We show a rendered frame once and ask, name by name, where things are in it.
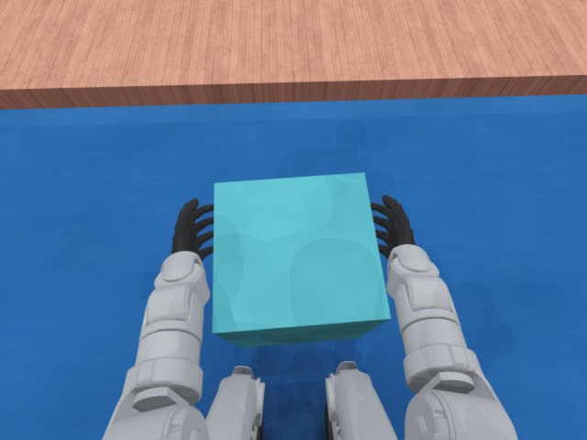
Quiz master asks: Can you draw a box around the robot right upper arm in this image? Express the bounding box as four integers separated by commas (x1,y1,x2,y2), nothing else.
404,389,517,440

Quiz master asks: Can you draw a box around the robot right forearm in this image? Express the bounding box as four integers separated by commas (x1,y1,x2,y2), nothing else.
386,244,518,440

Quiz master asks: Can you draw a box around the robot right hand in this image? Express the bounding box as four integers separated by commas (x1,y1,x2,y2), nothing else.
371,195,415,259

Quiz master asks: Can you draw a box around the robot left forearm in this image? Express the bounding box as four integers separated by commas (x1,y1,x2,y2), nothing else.
102,251,210,440

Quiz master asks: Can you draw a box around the robot thigh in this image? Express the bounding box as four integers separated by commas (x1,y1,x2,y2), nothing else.
326,369,398,440
205,374,265,440

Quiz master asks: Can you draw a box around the robot right thigh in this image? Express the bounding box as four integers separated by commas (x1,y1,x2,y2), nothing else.
326,369,398,440

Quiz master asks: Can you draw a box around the robot left thigh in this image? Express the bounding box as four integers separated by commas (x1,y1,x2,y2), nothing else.
205,374,265,440

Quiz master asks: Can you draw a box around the robot left hand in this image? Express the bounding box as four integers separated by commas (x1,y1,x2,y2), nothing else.
172,198,214,261

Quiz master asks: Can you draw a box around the robot left upper arm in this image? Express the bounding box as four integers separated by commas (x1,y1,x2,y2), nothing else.
103,403,210,440

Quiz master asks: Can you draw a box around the carton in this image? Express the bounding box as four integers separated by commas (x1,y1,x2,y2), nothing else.
212,172,392,347

